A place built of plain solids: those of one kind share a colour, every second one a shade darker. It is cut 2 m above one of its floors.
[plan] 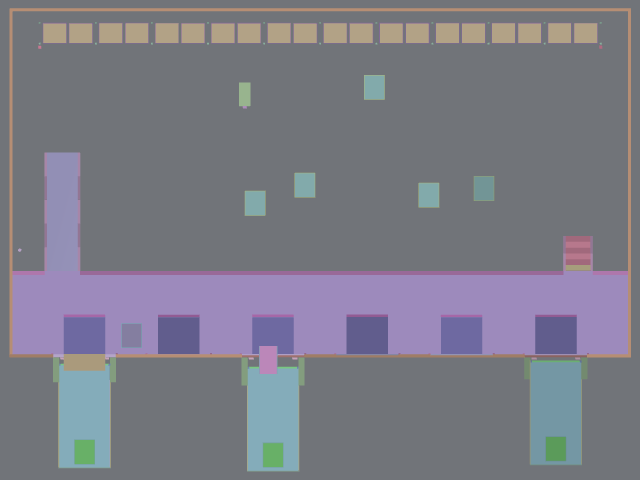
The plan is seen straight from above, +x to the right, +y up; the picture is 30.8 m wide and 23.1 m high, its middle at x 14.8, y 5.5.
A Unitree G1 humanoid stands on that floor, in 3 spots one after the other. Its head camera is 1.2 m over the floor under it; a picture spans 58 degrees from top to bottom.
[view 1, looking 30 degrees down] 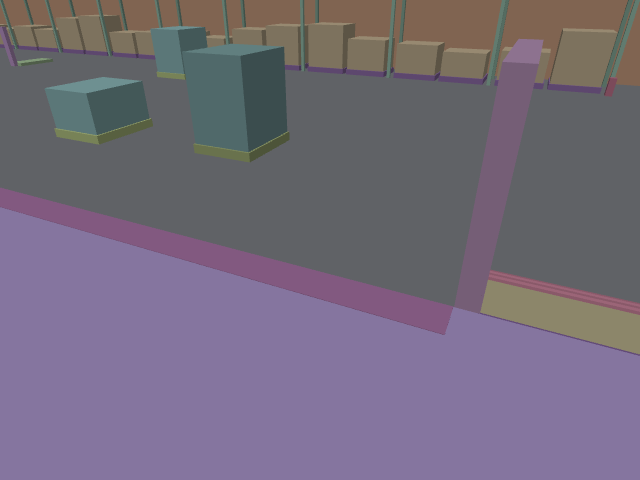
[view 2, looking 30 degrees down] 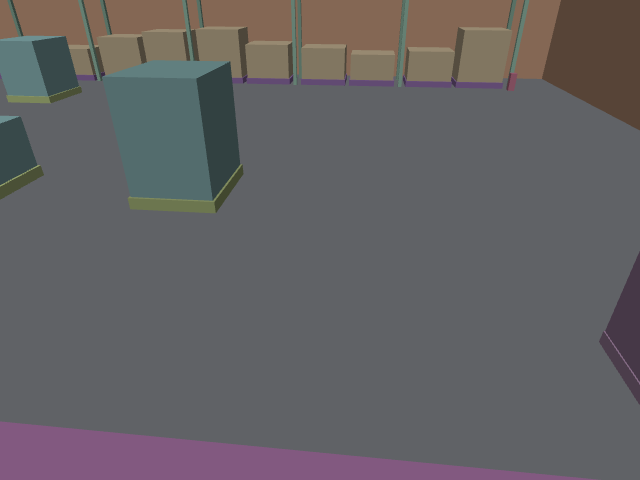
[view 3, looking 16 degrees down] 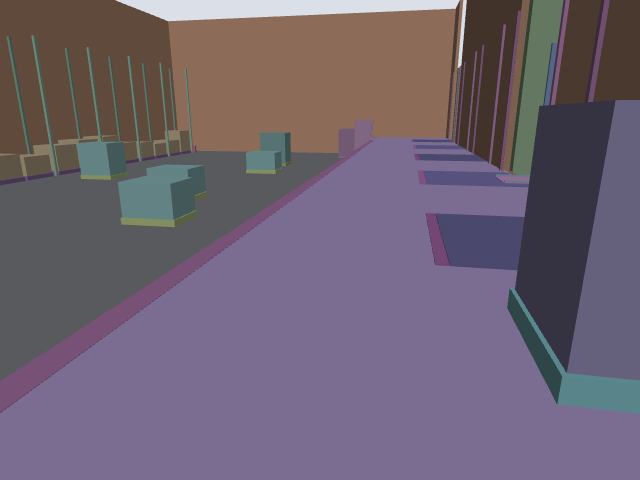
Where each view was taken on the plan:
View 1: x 26.62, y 2.41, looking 115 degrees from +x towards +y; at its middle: ground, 4.30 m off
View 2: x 24.79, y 3.21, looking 96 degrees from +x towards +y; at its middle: ground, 4.30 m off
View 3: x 3.47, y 2.20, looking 11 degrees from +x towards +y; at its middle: south_deck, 4.35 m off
